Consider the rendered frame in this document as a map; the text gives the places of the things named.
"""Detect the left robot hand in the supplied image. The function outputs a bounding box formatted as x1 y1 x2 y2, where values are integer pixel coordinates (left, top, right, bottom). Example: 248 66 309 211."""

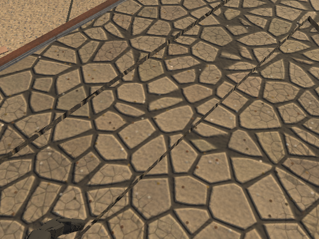
27 216 86 239

